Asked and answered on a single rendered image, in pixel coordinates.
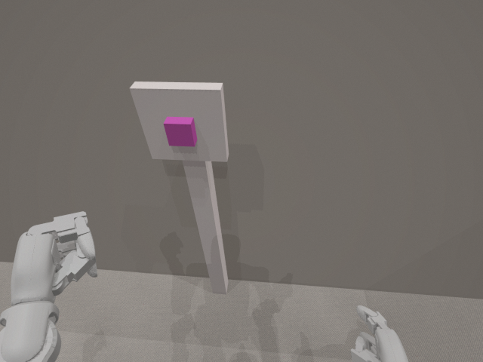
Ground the left robot forearm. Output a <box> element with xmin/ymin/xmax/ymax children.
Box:
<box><xmin>0</xmin><ymin>301</ymin><xmax>61</xmax><ymax>362</ymax></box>

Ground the right robot hand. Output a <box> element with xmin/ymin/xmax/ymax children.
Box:
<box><xmin>351</xmin><ymin>305</ymin><xmax>408</xmax><ymax>362</ymax></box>

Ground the button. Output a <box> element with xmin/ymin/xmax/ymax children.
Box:
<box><xmin>164</xmin><ymin>117</ymin><xmax>197</xmax><ymax>147</ymax></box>

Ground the left robot hand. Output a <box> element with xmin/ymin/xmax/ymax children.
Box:
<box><xmin>11</xmin><ymin>211</ymin><xmax>97</xmax><ymax>306</ymax></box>

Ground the panel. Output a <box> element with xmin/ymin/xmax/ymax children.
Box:
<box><xmin>130</xmin><ymin>81</ymin><xmax>229</xmax><ymax>294</ymax></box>

